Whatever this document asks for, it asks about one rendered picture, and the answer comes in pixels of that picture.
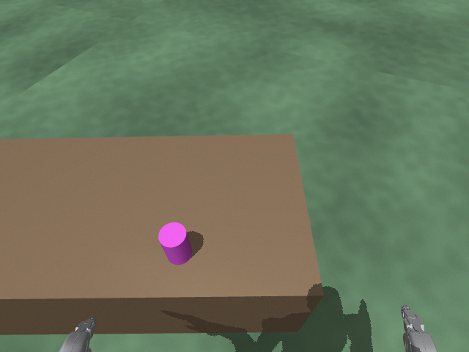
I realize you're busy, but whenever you can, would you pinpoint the left robot hand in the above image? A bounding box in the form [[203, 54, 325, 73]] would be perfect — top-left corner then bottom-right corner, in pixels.
[[59, 318, 97, 352]]

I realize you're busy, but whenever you can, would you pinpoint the can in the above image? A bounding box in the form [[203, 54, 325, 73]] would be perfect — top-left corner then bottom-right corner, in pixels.
[[158, 222, 192, 265]]

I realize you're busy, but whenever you can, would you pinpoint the right robot hand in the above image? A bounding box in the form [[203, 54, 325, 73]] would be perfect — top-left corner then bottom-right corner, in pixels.
[[401, 305, 438, 352]]

